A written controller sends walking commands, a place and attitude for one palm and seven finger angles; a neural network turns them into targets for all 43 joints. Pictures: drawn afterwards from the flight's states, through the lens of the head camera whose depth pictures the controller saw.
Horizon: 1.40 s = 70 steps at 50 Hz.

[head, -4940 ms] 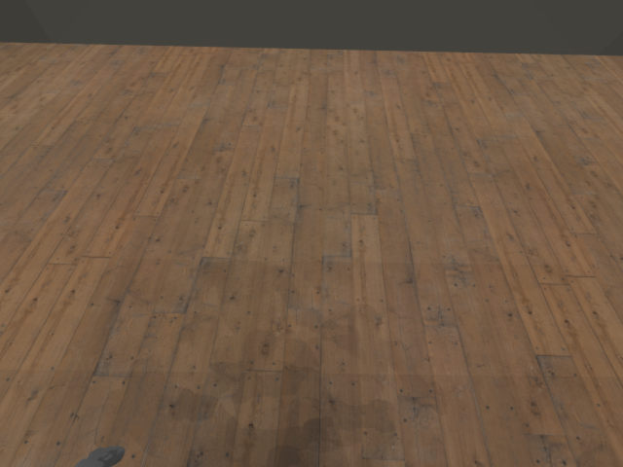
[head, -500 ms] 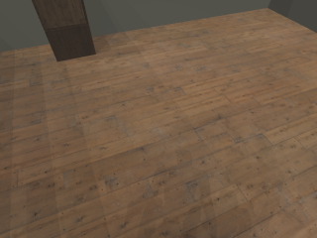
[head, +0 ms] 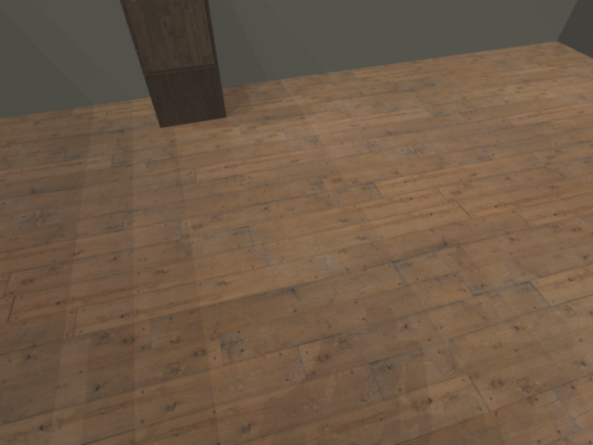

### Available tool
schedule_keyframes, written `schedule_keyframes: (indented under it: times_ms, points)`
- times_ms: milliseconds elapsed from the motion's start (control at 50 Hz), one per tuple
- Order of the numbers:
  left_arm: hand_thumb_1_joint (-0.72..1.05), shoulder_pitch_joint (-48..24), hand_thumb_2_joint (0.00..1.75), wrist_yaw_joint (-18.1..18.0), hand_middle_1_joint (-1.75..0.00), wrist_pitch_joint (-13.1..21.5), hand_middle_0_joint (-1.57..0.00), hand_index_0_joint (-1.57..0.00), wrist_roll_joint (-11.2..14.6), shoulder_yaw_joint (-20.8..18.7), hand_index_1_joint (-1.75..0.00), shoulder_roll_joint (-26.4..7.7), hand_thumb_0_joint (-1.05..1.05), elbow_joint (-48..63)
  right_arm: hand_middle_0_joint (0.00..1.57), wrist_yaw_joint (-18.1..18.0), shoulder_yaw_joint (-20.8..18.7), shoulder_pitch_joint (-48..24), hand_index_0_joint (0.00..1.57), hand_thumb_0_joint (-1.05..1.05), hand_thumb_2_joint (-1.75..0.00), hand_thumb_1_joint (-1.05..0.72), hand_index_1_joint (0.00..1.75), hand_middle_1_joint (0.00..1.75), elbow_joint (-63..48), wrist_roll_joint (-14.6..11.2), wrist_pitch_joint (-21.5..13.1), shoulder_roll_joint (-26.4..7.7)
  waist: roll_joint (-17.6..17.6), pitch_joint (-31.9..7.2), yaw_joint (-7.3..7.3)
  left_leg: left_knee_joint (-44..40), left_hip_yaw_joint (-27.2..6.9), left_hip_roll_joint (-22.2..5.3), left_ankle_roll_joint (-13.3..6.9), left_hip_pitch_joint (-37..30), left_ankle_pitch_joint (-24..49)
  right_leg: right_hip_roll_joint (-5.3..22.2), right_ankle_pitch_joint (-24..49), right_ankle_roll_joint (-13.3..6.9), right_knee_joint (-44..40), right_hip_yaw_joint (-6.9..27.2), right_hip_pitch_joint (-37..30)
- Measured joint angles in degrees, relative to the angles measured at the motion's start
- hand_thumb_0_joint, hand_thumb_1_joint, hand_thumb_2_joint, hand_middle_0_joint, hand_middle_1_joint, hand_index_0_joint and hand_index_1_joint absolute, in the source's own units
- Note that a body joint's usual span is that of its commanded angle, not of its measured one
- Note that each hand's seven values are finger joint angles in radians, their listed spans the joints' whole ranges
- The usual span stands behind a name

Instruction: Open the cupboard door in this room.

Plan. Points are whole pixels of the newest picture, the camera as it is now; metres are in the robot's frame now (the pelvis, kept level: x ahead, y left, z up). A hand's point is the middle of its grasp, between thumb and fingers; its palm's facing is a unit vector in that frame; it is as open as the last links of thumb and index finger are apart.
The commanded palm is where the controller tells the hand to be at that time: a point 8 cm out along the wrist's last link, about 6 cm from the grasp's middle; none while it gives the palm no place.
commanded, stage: stand and wait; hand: left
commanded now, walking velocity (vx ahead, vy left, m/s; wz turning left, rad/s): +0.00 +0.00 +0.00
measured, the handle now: out of the picture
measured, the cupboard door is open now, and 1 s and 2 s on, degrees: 0 0 0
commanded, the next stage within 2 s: turn or walk to find it in 0.18 s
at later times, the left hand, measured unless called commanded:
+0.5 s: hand out of the picture -0.02 +0.22 -0.18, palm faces +0.14 -0.96 -0.23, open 7.4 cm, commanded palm none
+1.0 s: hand out of the picture +0.01 +0.25 -0.15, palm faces +0.30 -0.92 -0.25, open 7.4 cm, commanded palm none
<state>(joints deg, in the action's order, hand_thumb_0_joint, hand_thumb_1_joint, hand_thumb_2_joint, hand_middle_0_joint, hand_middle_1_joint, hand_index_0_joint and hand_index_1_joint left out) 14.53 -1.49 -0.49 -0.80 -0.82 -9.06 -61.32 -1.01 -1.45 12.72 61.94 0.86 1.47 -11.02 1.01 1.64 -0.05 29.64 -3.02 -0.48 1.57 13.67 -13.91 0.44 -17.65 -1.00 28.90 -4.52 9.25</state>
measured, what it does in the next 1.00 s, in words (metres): lifts its right foot, turning left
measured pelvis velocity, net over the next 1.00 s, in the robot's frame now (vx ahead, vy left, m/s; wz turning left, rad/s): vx -0.04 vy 0.02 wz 0.32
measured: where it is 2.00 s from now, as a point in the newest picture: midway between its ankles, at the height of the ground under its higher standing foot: outside the picture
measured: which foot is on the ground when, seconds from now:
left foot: down 0.00-1.00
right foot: down 0.00-0.60, up 0.62-1.00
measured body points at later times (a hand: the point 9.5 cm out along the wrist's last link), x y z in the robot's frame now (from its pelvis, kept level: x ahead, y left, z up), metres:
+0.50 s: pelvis -0.02 +0.03 -0.01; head +0.00 +0.03 +0.44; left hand -0.02 +0.27 -0.16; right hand +0.03 -0.21 -0.16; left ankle +0.02 +0.14 -0.73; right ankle -0.02 -0.10 -0.74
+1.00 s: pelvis -0.04 +0.02 +0.00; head -0.01 +0.03 +0.45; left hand -0.01 +0.30 -0.13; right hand +0.08 -0.20 -0.15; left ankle +0.00 +0.14 -0.74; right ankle -0.02 -0.12 -0.71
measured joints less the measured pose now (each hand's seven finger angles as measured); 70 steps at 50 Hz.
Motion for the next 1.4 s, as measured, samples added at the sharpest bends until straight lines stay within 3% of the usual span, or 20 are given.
schedule_keyframes:
  times_ms: [220,460,560,600,620,660,700,760,940,1040,1060,1120,1180,1240,1300,1400]
  points:
    - [0.91,1.60,0.90,-0.13,-0.30,-0.44,-0.20,-0.20,0.12,-0.12,-0.30,-0.94,0.01,-2.44,0.20,-0.07,1.01,0.42,0.20,0.01,-0.90,-0.90,0.30,0.30,1.69,-0.33,-0.71,1.65,-1.59,1.76,-0.97,-0.98,-0.22,1.56,-1.72,0.40,1.18,1.50,1.36,1.66,-1.61,-0.36,-0.20]
    - [0.90,0.68,0.90,-0.06,-0.30,-0.90,-0.20,-0.20,-0.47,-1.64,-0.30,-1.19,0.01,0.68,0.20,0.76,-0.09,0.72,0.20,0.01,-0.89,-0.91,0.30,0.30,-2.03,0.16,0.73,0.51,-0.12,0.71,-0.37,2.33,-2.76,3.40,-2.35,5.53,1.62,3.14,0.77,2.22,1.25,-3.21,3.35]
    - [0.90,-0.65,0.90,-0.10,-0.30,-1.13,-0.20,-0.20,-1.07,-2.31,-0.30,-2.10,0.01,3.10,0.20,1.17,-1.34,1.21,0.20,0.01,-0.89,-0.91,0.30,0.30,-3.82,0.33,1.52,-0.15,-0.88,1.34,0.40,13.21,3.26,0.46,-1.14,8.74,-7.00,5.11,-1.84,2.73,5.24,-6.27,3.52]
    - [0.90,-1.40,0.90,0.08,-0.30,-1.15,-0.20,-0.21,-1.05,-2.36,-0.30,-2.43,0.01,3.95,0.20,1.36,-1.55,1.50,0.20,0.01,-0.90,-0.91,0.30,0.30,-4.49,0.25,1.20,-0.63,-1.54,1.54,0.74,9.87,5.08,-0.37,-1.48,7.17,-2.85,6.71,-3.55,3.65,8.20,-7.38,4.08]
    - [0.90,-1.97,0.90,0.19,-0.30,-1.37,-0.20,-0.21,-0.79,-2.44,-0.30,-2.59,0.01,4.36,0.20,1.37,-1.60,1.35,0.20,0.01,-0.90,-0.90,0.30,0.30,-4.77,0.38,0.85,-0.77,-2.11,1.78,0.77,10.12,5.35,0.37,-2.74,7.57,-1.60,7.59,-4.45,3.91,10.71,-6.89,5.20]
    - [0.90,-3.00,0.90,0.06,-0.30,-2.08,-0.20,-0.20,-0.63,-2.53,-0.30,-2.93,0.01,4.97,0.20,1.25,-1.51,0.49,0.20,0.01,-0.90,-0.90,0.30,0.30,-5.21,0.60,0.22,-0.74,-2.74,2.36,0.56,10.21,5.73,1.31,-4.74,7.70,-2.62,6.81,-10.47,3.93,19.88,-2.76,9.16]
    - [0.90,-4.00,0.90,0.10,-0.30,-2.59,-0.20,-0.20,-0.68,-2.62,-0.30,-3.25,0.01,5.11,0.20,1.00,-1.33,-0.03,0.20,0.01,-0.89,-0.90,0.30,0.30,-5.83,0.66,-0.17,-0.52,-2.61,2.32,0.98,7.62,5.31,1.76,-5.44,7.12,-2.00,5.11,-11.23,3.82,28.29,0.23,12.95]
    - [0.91,-5.05,0.90,0.44,-0.30,-2.37,-0.20,-0.20,-0.71,-2.74,-0.29,-3.65,0.01,5.76,0.20,0.74,-0.94,-0.36,0.20,0.01,-0.89,-0.90,0.30,0.30,-6.46,0.65,-0.46,-0.18,-2.12,1.97,1.44,2.18,4.20,2.21,-5.36,5.77,1.53,3.70,-8.21,4.11,32.76,1.98,15.87]
    - [0.91,-6.44,0.90,0.55,-0.30,-2.11,-0.20,-0.20,-0.32,-2.65,-0.29,-3.52,0.01,8.50,0.20,1.12,-1.32,0.00,0.20,0.01,-0.89,-0.90,0.30,0.30,-7.40,0.69,0.10,-0.27,-0.11,1.07,2.51,-4.10,-0.38,3.27,-4.39,5.18,6.54,1.66,-8.02,4.64,20.55,3.97,12.31]
    - [0.91,-5.50,0.90,0.52,-0.30,-1.39,-0.20,-0.20,0.01,-2.15,-0.30,-2.74,0.01,9.57,0.20,1.55,-2.21,0.44,0.20,0.01,-0.89,-0.90,0.30,0.30,-7.63,0.67,1.18,-1.24,0.97,0.62,2.50,-2.78,-2.82,4.45,-2.67,6.97,7.04,0.62,-3.67,3.74,6.00,3.53,5.76]
    - [0.91,-4.80,0.90,0.50,-0.30,-0.98,-0.20,-0.20,-0.16,-2.05,-0.30,-2.73,0.01,9.89,0.20,1.67,-2.45,0.69,0.20,0.01,-0.89,-0.90,0.30,0.30,-7.82,0.48,1.45,-1.44,0.87,0.30,2.22,-0.92,-2.92,4.94,-2.24,8.19,5.73,0.88,-1.83,2.80,1.69,3.41,4.18]
    - [0.90,-2.93,0.90,0.28,-0.30,-0.80,-0.20,-0.20,-0.61,-1.59,-0.30,-1.56,0.01,9.59,0.20,1.81,-3.39,0.65,0.20,0.01,-0.89,-0.90,0.30,0.30,-7.40,0.60,2.64,-2.64,2.22,0.67,1.62,15.04,-2.42,5.37,-0.90,13.61,-6.70,1.11,-0.42,0.59,2.06,1.63,3.80]
    - [0.90,-0.89,0.90,0.21,-0.30,-0.80,-0.20,-0.21,-0.55,-1.38,-0.30,-1.04,0.01,8.64,0.20,2.20,-3.77,0.56,0.20,0.01,-0.89,-0.90,0.30,0.30,-6.96,0.69,2.94,-3.57,2.26,1.01,1.44,30.05,-0.49,4.21,0.09,17.14,-6.68,1.96,0.22,0.23,-0.05,0.32,2.07]
    - [0.90,0.20,0.90,0.14,-0.30,-0.43,-0.20,-0.21,-0.63,-1.19,-0.30,-0.84,0.01,7.76,0.20,2.22,-3.76,0.52,0.20,0.01,-0.90,-0.90,0.30,0.30,-6.61,0.56,2.73,-3.98,1.74,1.73,1.54,35.16,0.63,2.16,1.36,16.94,-5.77,2.90,0.52,0.18,-1.04,-1.26,1.12]
    - [0.90,0.90,0.90,0.22,-0.30,0.02,-0.20,-0.21,-0.83,-0.97,-0.30,-0.64,0.01,7.28,0.20,2.07,-3.48,0.08,0.20,0.01,-0.90,-0.90,0.30,0.30,-5.79,0.43,3.03,-4.08,0.95,2.26,1.13,33.13,1.26,0.52,2.20,14.35,-7.47,3.98,0.09,0.35,-0.80,-2.80,1.01]
    - [0.90,1.72,0.90,0.49,-0.30,0.35,-0.20,-0.21,-1.26,-0.91,-0.30,-0.95,0.01,6.71,0.20,1.87,-2.42,-2.48,0.20,0.01,-0.90,-0.91,0.30,0.30,-4.87,-0.08,3.08,-3.71,-0.73,3.29,-0.49,19.97,3.60,-0.67,2.12,7.50,-11.62,5.97,-1.14,1.37,1.26,-4.95,1.84]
